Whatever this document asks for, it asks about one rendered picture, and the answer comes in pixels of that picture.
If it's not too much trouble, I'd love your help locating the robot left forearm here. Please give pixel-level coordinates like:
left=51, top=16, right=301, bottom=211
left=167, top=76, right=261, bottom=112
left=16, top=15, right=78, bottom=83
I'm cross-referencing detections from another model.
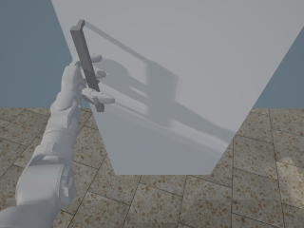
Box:
left=15, top=90, right=82, bottom=204

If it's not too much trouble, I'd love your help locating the left robot hand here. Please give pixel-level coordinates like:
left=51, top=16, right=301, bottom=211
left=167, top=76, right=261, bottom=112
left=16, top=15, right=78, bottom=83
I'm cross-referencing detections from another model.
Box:
left=61, top=53, right=115, bottom=105

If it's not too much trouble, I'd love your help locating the fridge door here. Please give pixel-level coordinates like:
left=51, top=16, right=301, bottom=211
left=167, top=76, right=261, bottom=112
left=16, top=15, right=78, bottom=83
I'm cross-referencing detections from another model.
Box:
left=51, top=0, right=304, bottom=175

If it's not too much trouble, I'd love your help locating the robot left upper arm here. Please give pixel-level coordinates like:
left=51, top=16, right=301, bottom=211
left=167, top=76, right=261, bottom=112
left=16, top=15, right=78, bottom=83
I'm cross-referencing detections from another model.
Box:
left=0, top=163, right=76, bottom=228

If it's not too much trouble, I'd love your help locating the handle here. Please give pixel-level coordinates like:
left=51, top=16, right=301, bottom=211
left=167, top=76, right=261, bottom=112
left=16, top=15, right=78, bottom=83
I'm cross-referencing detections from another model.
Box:
left=70, top=19, right=105, bottom=112

